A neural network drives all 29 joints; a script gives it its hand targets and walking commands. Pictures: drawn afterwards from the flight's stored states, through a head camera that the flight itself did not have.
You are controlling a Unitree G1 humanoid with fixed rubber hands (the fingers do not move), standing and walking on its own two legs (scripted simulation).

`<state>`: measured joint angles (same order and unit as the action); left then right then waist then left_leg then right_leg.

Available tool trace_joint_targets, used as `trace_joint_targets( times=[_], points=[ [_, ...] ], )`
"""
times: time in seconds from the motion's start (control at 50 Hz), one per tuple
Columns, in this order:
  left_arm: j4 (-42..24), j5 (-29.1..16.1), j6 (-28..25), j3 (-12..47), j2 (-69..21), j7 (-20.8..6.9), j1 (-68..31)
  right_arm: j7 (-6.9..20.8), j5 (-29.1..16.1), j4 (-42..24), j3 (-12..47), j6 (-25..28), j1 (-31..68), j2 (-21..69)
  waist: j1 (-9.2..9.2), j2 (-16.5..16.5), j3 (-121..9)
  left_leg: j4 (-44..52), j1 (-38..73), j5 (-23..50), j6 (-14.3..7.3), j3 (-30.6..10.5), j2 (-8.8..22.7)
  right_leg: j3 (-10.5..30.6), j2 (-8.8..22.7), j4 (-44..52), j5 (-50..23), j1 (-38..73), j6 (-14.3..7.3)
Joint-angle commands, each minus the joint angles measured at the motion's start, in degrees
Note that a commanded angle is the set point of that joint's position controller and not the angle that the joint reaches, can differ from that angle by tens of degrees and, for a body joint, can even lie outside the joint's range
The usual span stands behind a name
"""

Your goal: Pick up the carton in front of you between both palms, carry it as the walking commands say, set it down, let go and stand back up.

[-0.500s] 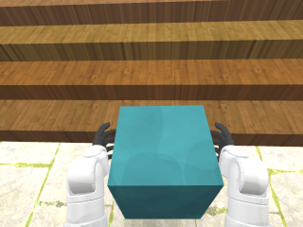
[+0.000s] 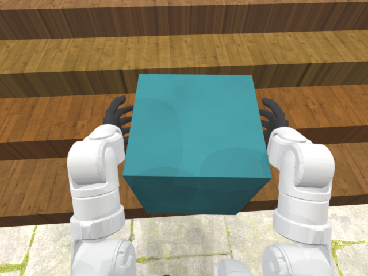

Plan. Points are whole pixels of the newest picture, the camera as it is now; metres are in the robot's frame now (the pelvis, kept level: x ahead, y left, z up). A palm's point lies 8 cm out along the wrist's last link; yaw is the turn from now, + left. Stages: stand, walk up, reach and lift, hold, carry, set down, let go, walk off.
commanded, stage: carry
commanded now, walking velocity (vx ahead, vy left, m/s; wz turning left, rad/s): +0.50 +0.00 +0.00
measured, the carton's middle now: (193, 152) +0.34 -0.01 +0.06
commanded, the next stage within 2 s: none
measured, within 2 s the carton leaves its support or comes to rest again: neither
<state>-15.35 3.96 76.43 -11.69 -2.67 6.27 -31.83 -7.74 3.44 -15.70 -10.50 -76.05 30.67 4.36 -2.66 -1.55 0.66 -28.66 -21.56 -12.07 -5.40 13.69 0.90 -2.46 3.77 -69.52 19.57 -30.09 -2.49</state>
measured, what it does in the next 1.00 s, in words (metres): climbs: right foot, then left foot 0.17 m higher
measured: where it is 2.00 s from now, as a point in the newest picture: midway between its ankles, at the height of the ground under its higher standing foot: (151, 50)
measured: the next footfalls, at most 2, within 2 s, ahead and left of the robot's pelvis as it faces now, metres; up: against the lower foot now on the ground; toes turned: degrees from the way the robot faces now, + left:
right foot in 0.26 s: +0.32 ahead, -0.10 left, +0.00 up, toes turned -5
left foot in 0.70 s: +0.65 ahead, +0.11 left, +0.17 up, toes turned +4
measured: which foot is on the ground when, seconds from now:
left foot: down 0.00-0.26, up 0.28-0.68, down 0.70-1.00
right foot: up 0.00-0.24, down 0.26-0.70, up 0.72-1.00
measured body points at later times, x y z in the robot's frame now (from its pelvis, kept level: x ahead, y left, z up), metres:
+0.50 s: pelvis +0.30 -0.02 +0.01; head +0.39 -0.03 +0.45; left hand +0.69 +0.15 +0.14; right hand +0.72 -0.15 +0.13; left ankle +0.27 +0.09 -0.52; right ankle +0.28 -0.09 -0.73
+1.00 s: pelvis +0.63 +0.06 +0.17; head +0.69 +0.06 +0.62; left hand +1.05 +0.16 +0.32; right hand +1.00 -0.14 +0.33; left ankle +0.61 +0.11 -0.57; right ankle +0.65 -0.05 -0.31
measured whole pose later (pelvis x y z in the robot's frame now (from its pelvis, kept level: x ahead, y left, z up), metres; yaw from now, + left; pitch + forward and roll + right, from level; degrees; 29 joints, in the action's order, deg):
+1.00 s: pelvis +0.63 +0.06 +0.17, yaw -1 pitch +4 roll -2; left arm -4.9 7.6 74.0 -18.5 -2.1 6.3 -45.0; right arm -9.3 0.2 2.1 -13.5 -71.6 47.9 0.2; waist -9.7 1.3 3.4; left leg -27.9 -15.2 -16.5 -6.6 5.9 -1.8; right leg -4.2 -1.0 -110.1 26.3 -59.3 -7.1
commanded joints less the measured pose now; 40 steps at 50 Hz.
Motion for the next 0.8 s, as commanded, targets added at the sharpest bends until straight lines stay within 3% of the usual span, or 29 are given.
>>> trace_joint_targets(
  times=[0.0, 0.08, 0.14, 0.16, 0.18, 0.2, 0.22, 0.24, 0.26, 0.28, 0.3, 0.36, 0.4, 0.44, 0.46, 0.52, 0.54, 0.56, 0.58, 0.6, 0.62, 0.64, 0.66, 0.68, 0.7, 0.72, 0.74, 0.76, 0.78],
  points=[
    [-1.57, -23.93, -0.96, 39.68, -48.94, -11.24, -40.4, 14.45, -27.91, -4.65, 40.24, 0.89, 44.8, 48.48, 0.68, 6.82, -26.25, 12.11, 25.99, 14.3, -5.66, -18.44, 16.24, 1.24, 1.95, 5.63, -3.44, -7.89, 0.25],
    [4.54, -23.24, -0.72, 38.0, -48.8, -10.46, -45.37, 14.15, -27.68, 1.56, 37.94, 0.34, 49.53, 47.65, -0.47, 7.46, -24.5, 10.07, 29.39, 21.54, -6.23, -12.9, 13.43, -2.03, 0.68, 18.7, -7.3, -11.0, 0.92],
    [9.96, -23.4, -0.29, 36.12, -49.24, -10.49, -49.49, 13.98, -26.85, 7.52, 35.76, 0.19, 53.08, 47.58, -0.98, 8.54, -22.92, 5.83, 26.65, 32.77, -3.45, -6.57, 9.39, -6.68, -3.72, 32.3, -13.41, -3.76, 0.4],
    [11.76, -23.51, -0.19, 35.27, -49.41, -10.65, -50.75, 13.87, -26.6, 9.35, 34.89, 0.23, 54.49, 47.58, -0.38, 11.5, -24.28, 3.13, 26.5, 34.93, -3.61, -5.34, 10.02, -7.37, -4.46, 32.28, -14.95, -0.35, -0.54],
    [12.98, -23.78, -0.16, 34.65, -49.83, -10.81, -52.54, 13.81, -26.47, 11.01, 34.11, 0.23, 55.39, 48.11, 0.59, 11.66, -25.02, -0.26, 25.69, 37.86, -2.94, -4.47, 9.8, -7.38, -5.29, 34.89, -16.12, 3.26, -1.25],
    [14.46, -23.94, -0.13, 33.83, -50.48, -10.97, -53.83, 13.74, -26.43, 12.31, 33.33, 0.17, 56.9, 48.76, 2.49, 10.14, -26.35, -6.72, 23.63, 39.69, -1.57, -2.33, 8.76, -9.04, -6.99, 39.18, -18.92, 10.06, -1.75],
    [15.56, -23.86, -0.11, 33.01, -51.06, -11.12, -54.78, 13.62, -26.45, 13.43, 32.56, 0.1, 57.86, 49.84, 5.7, 6.75, -29.92, -17.48, 18.29, 35.41, -0.01, -0.73, 6.55, -10.19, -6.91, 42.76, -22.22, 22.31, -2.4],
    [17.06, -24.07, -0.11, 31.83, -51.33, -11.49, -53.98, 13.45, -26.1, 14.04, 32.03, 0.06, 60.5, 49.78, 10.01, 1.76, -31.45, -30.15, 5.54, 26.45, 1.75, -3.18, 4.1, -2.72, -1.66, 42.85, -33.03, 35.76, -2.98],
    [18.53, -24.07, -0.13, 30.46, -50.45, -11.65, -56.2, 13.3, -25.17, 16.17, 30.9, -0.45, 60.43, 50.62, 6.06, -11.45, -33.56, -41.06, -8.6, -12.42, 3.88, -6.09, -1.84, 18.42, 13.78, 39.2, -66.58, 47.51, -6.96],
    [19.72, -24.29, -0.24, 28.99, -50.41, -11.65, -56.38, 12.82, -24.51, 18.14, 28.76, -0.7, 59.77, 51.37, 7.25, -15.61, -40.0, -57.78, -18.86, -18.71, 3.59, -11.52, -4.93, 30.73, 19.63, 41.94, -50.45, 54.57, -17.39],
    [18.73, -25.5, -0.37, 28.69, -53.53, -12.0, -57.02, 12.38, -23.22, 17.47, 27.9, -0.57, 61.08, 51.71, 7.41, -11.15, -38.95, -61.54, -23.48, -14.78, 2.51, -15.37, -1.82, 29.64, 17.52, 43.63, -36.04, 52.9, -17.1],
    [10.26, -28.36, -0.73, 30.34, -59.7, -12.61, -65.9, 11.2, -21.97, 12.36, 27.22, -0.12, 65.04, 55.03, 6.46, -2.93, -32.74, -62.02, -30.7, -9.37, 1.79, -14.93, 0.33, 20.49, 13.87, 44.48, -32.74, 47.33, -12.89],
    [5.94, -28.58, -0.77, 30.83, -59.96, -12.18, -65.61, 10.25, -20.83, 9.82, 27.38, 0.12, 62.67, 54.87, 6.51, -2.22, -32.98, -62.06, -33.17, -9.01, 1.46, -12.96, 0.64, 17.59, 12.77, 44.33, -31.4, 47.42, -11.51],
    [2.58, -27.87, -0.85, 31.99, -58.62, -11.54, -63.15, 9.51, -19.26, 8.11, 28.61, 0.56, 59.46, 53.85, 7.87, -3.79, -33.34, -72.12, -41.84, -12.15, 0.8, -11.45, -0.29, 18.18, 14.44, 44.61, -40.36, 52.67, -13.06],
    [1.45, -27.52, -0.92, 32.7, -57.4, -11.27, -61.85, 9.25, -18.39, 7.03, 29.03, 0.76, 58.02, 53.0, 9.37, -6.15, -33.7, -81.23, -48.12, -16.25, -0.12, -10.55, -0.44, 19.05, 15.4, 45.15, -37.82, 56.44, -14.63],
    [0.73, -27.58, -1.37, 35.17, -54.8, -11.38, -58.94, 8.83, -16.67, 5.92, 31.42, 1.09, 55.32, 49.9, 11.69, -3.81, -29.18, -96.71, -69.09, -26.99, -1.81, -13.92, 1.54, 20.98, 17.51, 45.45, -30.01, 65.43, -14.64],
    [0.97, -28.03, -1.54, 36.19, -54.34, -11.77, -59.0, 8.87, -16.26, 6.17, 31.97, 1.22, 54.58, 49.01, 11.44, -2.53, -26.57, -95.97, -71.43, -27.78, -1.57, -13.3, 2.02, 19.65, 17.03, 47.2, -26.79, 63.95, -13.3],
    [1.05, -28.73, -1.72, 36.65, -54.08, -12.3, -58.96, 8.92, -15.87, 6.59, 32.3, 1.4, 54.61, 48.05, 9.15, -1.04, -24.61, -87.42, -66.53, -26.45, -1.35, -11.41, 3.52, 15.42, 13.39, 49.43, -22.73, 57.15, -10.26],
    [1.88, -29.14, -1.64, 37.18, -53.69, -12.89, -59.29, 8.96, -15.56, 7.59, 32.44, 1.51, 54.54, 47.12, 7.69, -3.82, -21.98, -77.73, -58.74, -26.66, -1.2, -7.77, 3.83, 11.1, 10.58, 54.77, -23.16, 49.96, -9.42],
    [2.91, -29.24, -1.47, 37.24, -54.11, -13.47, -58.59, 8.95, -15.75, 8.04, 32.36, 1.51, 54.36, 46.28, 5.21, -0.95, -19.55, -56.06, -38.35, -23.9, -1.41, -5.08, 3.81, 3.76, 7.56, 60.97, -36.36, 31.94, -8.23],
    [4.9, -28.9, -1.05, 36.59, -54.74, -13.94, -59.21, 8.99, -16.05, 10.13, 32.08, 1.49, 53.66, 46.76, 3.38, -3.06, -22.6, -45.03, -17.44, -14.09, -2.29, 1.84, -2.05, -1.83, 4.72, 59.89, -70.32, 21.32, -8.2],
    [5.63, -28.4, -1.06, 36.09, -54.51, -14.22, -57.65, 9.08, -16.21, 10.63, 33.17, 1.58, 52.77, 48.53, -0.2, -13.2, -30.52, -44.61, -2.08, -5.65, -3.32, 3.54, -6.24, -4.32, 6.02, 52.15, -94.11, 19.86, -8.13],
    [5.79, -27.86, -1.29, 35.97, -54.62, -14.5, -57.42, 9.28, -17.42, 9.66, 34.63, 2.0, 53.36, 50.49, -7.04, -17.82, -39.01, -39.8, 6.64, -2.68, -3.06, 2.04, -6.62, -5.01, 8.43, 40.8, -105.91, 25.48, -7.58],
    [5.71, -27.46, -1.6, 36.04, -54.99, -14.68, -57.5, 9.65, -19.18, 7.35, 36.07, 2.66, 55.32, 52.34, -12.48, -12.63, -43.93, -24.1, 13.97, 0.12, -2.29, -0.63, -8.74, -5.97, 6.87, 22.33, -102.34, 29.36, -5.49],
    [5.24, -25.8, -2.06, 35.96, -56.14, -14.62, -56.51, 10.49, -21.88, 5.94, 37.44, 3.1, 56.47, 55.27, -10.78, -3.16, -42.81, -10.65, 22.53, 10.16, -4.19, -14.8, -5.64, 0.57, 1.11, 4.53, -54.65, 19.85, -3.07],
    [6.85, -24.01, -2.2, 34.94, -55.41, -14.25, -52.53, 11.35, -23.73, 7.93, 38.71, 4.05, 54.09, 56.61, -7.94, 24.7, -52.07, 3.45, 37.0, 48.69, -15.74, -57.26, 15.73, 7.82, -14.98, -28.96, -5.66, 0.69, 2.46],
    [8.26, -20.88, -2.83, 32.49, -51.96, -13.34, -50.17, 12.35, -26.32, 7.49, 40.2, 3.91, 54.51, 59.61, -5.46, 15.26, -57.48, -0.95, 37.79, 44.52, -18.03, -58.5, 16.22, 19.28, -13.96, -43.28, -6.73, -0.86, -0.09],
    [7.64, -18.82, -3.19, 30.69, -51.32, -12.68, -49.53, 13.3, -28.59, 5.7, 41.31, 4.47, 57.65, 61.28, -3.8, 8.73, -52.6, -3.78, 35.38, 32.34, -16.8, -53.5, 14.84, 17.24, -11.66, -45.62, -7.49, -6.61, -0.89],
    [6.77, -17.28, -3.49, 30.03, -50.64, -12.1, -50.44, 14.12, -30.79, 3.61, 42.28, 4.98, 61.36, 62.82, -2.41, 3.94, -44.78, -3.16, 31.0, 22.84, -13.25, -49.06, 13.62, 13.52, -8.31, -42.53, -7.34, -11.31, -1.58]
  ],
)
